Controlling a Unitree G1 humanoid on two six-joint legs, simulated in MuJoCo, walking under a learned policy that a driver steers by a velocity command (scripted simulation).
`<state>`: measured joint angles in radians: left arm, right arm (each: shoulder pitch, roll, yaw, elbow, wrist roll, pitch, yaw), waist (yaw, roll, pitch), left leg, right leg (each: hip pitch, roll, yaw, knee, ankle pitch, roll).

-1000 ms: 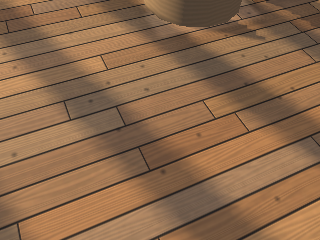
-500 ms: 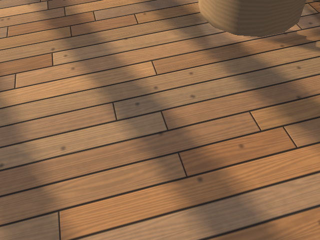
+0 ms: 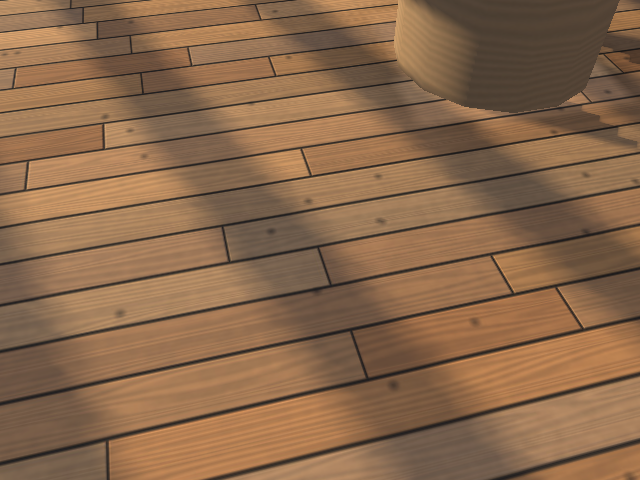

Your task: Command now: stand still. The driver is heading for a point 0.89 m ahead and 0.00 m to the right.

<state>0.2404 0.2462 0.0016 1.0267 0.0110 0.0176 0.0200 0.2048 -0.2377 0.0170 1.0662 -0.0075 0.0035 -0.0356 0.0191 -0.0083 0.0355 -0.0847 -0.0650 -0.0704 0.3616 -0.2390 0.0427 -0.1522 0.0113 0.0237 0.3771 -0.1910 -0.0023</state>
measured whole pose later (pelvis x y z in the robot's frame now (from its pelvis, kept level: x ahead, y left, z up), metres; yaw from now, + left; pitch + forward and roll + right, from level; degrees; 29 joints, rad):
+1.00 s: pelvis +0.37 -0.03 -0.01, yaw -1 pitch -1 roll +1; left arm 0.32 0.20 0.03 1.03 0.03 -0.07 -0.01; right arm 0.22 -0.23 -0.05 1.02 -0.02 -0.08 0.00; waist 0.01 -0.02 0.06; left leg -0.25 -0.10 0.13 0.43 -0.18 0.13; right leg -0.37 -0.02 0.01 1.21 -0.31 -0.09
